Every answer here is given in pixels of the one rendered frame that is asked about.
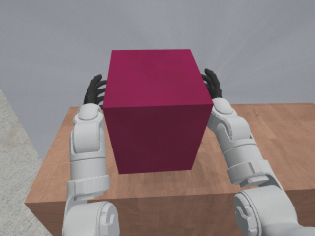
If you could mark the robot left hand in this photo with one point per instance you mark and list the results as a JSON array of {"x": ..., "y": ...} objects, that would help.
[{"x": 91, "y": 96}]

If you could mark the pedestal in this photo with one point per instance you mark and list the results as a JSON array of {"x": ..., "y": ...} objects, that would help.
[{"x": 196, "y": 202}]

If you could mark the robot right hand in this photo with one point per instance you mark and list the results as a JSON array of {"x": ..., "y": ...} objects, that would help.
[{"x": 212, "y": 84}]

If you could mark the right robot forearm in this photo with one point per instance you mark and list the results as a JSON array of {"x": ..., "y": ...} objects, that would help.
[{"x": 246, "y": 166}]

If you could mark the robot right upper arm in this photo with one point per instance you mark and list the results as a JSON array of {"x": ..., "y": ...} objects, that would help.
[{"x": 267, "y": 211}]

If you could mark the carton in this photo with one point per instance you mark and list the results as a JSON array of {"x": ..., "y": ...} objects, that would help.
[{"x": 156, "y": 108}]

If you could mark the left robot forearm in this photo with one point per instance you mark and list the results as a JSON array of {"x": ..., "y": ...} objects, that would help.
[{"x": 87, "y": 154}]

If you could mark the robot left upper arm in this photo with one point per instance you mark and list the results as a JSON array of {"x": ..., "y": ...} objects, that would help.
[{"x": 92, "y": 219}]

